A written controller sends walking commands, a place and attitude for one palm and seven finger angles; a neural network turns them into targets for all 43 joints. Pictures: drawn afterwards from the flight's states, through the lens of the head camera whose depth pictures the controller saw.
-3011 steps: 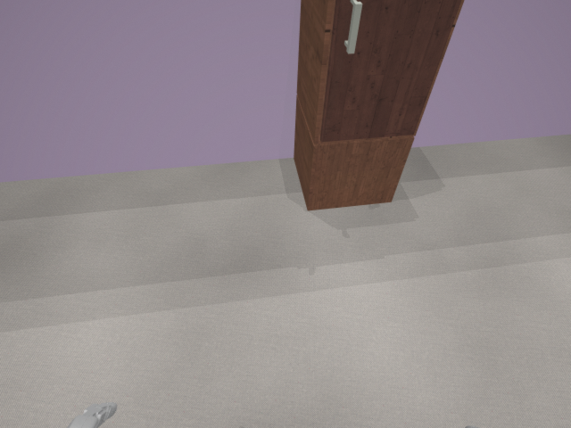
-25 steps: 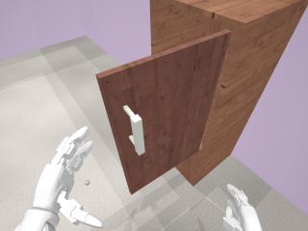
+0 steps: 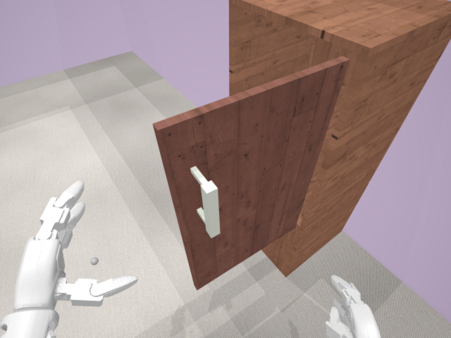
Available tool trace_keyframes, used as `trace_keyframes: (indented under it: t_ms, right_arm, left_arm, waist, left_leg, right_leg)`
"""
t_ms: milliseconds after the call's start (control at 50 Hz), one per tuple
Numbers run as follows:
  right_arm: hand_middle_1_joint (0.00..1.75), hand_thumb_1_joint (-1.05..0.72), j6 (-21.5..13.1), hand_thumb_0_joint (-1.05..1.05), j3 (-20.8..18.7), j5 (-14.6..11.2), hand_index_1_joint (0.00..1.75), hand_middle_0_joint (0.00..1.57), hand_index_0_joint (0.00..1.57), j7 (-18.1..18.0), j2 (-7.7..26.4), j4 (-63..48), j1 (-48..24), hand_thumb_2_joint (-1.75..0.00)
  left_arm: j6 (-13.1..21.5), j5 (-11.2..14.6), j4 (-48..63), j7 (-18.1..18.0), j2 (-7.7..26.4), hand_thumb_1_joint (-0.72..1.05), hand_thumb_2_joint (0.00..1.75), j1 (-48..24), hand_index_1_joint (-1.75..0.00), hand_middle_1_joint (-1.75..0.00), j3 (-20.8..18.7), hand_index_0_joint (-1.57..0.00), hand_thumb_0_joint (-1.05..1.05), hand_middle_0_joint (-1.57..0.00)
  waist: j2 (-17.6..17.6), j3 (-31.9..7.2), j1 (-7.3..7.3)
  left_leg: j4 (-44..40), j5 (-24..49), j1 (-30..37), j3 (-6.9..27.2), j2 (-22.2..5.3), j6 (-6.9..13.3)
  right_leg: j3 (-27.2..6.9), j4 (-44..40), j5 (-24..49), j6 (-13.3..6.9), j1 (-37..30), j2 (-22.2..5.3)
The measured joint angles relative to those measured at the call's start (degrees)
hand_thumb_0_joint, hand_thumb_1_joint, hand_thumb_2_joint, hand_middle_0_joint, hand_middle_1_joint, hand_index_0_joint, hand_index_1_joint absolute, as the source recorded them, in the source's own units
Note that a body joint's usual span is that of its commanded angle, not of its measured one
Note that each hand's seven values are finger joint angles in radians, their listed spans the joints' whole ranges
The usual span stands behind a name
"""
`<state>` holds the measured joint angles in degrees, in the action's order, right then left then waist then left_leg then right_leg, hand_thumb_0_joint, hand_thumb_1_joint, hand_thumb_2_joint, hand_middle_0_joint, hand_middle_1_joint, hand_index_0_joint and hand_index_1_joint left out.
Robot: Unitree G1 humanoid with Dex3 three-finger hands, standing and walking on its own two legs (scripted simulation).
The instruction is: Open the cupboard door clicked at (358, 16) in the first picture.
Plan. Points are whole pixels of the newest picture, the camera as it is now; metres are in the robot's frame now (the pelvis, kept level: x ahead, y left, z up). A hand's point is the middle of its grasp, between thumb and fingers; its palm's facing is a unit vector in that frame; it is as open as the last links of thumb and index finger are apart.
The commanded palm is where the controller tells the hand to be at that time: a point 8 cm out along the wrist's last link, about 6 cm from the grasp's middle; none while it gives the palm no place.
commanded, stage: draw the hand back to the body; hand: left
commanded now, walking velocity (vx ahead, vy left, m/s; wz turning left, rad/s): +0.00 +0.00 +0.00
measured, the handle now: (205, 203) +0.32 +0.08 +0.09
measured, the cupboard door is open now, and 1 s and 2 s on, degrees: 86 86 86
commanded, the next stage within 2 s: step back with the hand held close in 0.80 s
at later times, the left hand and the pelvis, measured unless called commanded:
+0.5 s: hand (59, 225) +0.20 +0.26 +0.16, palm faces +0.46 -0.78 -0.42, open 8.3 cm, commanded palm +0.15 +0.29 +0.17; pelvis +0.01 -0.01 +0.01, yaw -1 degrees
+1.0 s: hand (61, 229) +0.20 +0.25 +0.17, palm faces +0.44 -0.79 -0.42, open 7.4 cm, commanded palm +0.14 +0.28 +0.18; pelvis +0.00 -0.01 +0.01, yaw -1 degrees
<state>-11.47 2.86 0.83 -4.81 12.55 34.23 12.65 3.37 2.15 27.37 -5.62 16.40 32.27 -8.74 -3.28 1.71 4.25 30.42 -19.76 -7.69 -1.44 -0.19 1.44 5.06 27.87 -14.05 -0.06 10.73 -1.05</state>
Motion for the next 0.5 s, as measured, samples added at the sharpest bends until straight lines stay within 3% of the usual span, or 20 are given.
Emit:
trace_keyframes:
  t_ms: [160,500]
  right_arm:
    - [0.30,-0.90,1.9,0.01,-0.5,0.2,0.30,0.21,0.20,0.2,-0.2,1.9,-0.5,-0.89]
    - [0.30,-0.91,5.1,0.01,-2.0,0.1,0.30,0.21,0.20,0.8,0.4,2.7,-2.3,-0.89]
  left_arm:
    - [1.0,-0.7,-1.0,-1.4,1.5,0.15,0.58,-2.1,-0.30,-0.30,-3.4,-0.18,-0.01,-0.18]
    - [1.5,0.4,-4.2,-1.5,3.1,0.72,0.83,-5.9,-0.30,-0.30,-10.7,-0.20,0.00,-0.21]
  waist:
    - [-0.7,0.5,-0.03]
    - [-1.0,0.8,0.45]
  left_leg:
    - [-4.0,1.2,3.5,-0.4,0.3,0.0]
    - [-7.3,2.4,6.3,-0.8,-0.6,-0.7]
  right_leg:
    - [-0.4,-2.9,0.8,0.2,-2.9,-0.1]
    - [-0.7,-6.1,1.9,-0.4,-5.5,1.0]
